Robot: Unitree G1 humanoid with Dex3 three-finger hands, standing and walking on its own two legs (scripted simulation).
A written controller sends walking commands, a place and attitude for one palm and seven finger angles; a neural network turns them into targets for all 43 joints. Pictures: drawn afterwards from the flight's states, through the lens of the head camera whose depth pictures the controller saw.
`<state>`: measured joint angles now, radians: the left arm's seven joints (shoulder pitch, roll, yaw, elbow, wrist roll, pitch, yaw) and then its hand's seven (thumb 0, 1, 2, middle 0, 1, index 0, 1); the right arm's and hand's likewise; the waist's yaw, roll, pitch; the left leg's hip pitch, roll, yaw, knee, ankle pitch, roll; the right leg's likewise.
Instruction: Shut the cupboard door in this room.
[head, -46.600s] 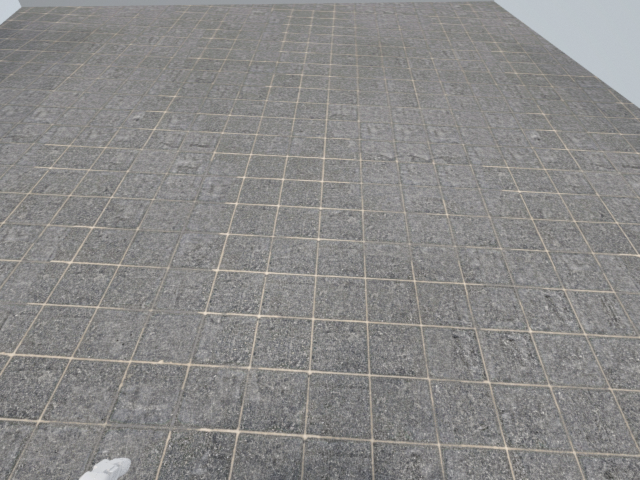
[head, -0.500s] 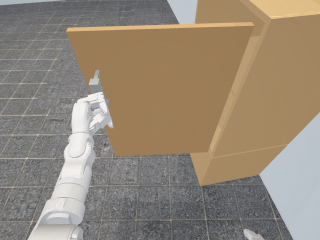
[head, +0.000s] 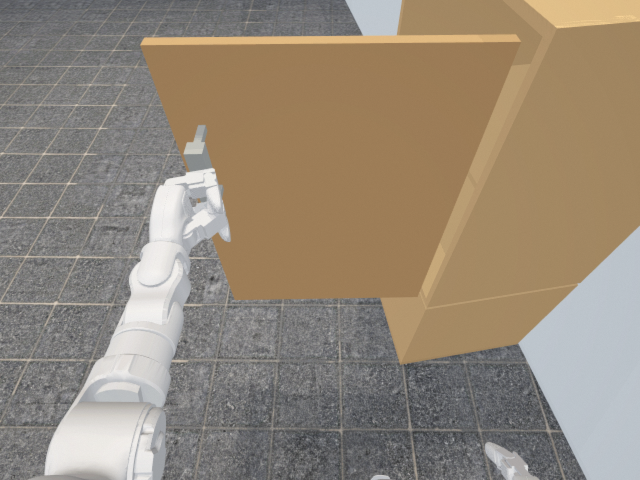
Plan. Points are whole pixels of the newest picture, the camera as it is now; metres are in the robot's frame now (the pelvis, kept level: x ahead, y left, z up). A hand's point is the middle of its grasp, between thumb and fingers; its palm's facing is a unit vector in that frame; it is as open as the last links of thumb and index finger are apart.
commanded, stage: push the door shut along its arc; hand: left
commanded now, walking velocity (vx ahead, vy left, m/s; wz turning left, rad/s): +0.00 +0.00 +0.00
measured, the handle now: (208, 174) +0.50 +0.17 +0.09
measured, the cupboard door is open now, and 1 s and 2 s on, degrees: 81 64 54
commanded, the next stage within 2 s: pull the fist back off the door in 1.64 s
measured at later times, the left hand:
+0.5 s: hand (238, 179) +0.48 +0.12 +0.10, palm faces -0.12 -0.99 -0.01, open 3.1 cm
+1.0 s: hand (257, 152) +0.54 +0.10 +0.10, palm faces -0.28 -0.96 +0.00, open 3.1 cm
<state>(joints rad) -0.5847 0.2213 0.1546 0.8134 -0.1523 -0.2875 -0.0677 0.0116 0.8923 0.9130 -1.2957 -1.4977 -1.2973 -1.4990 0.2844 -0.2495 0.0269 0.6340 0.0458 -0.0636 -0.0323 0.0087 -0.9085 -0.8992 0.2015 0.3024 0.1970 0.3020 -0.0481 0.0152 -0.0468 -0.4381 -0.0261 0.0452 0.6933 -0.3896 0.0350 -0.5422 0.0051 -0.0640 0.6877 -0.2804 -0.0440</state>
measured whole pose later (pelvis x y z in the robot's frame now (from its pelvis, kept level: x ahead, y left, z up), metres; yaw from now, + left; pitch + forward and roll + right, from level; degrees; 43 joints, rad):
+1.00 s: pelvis +0.00 +0.02 -0.02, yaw +0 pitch +19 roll -1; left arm -1.18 0.45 0.22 1.32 -0.11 -0.30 -0.32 0.02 0.90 0.90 -1.29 -1.50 -1.29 -1.50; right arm 0.43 -0.30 0.04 0.68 0.00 -0.05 -0.02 0.00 -0.91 -0.90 0.20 0.30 0.20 0.30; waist -0.22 0.03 -0.06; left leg -0.75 -0.02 0.03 0.85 -0.44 0.06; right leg -0.82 0.00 -0.08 0.78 -0.30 -0.03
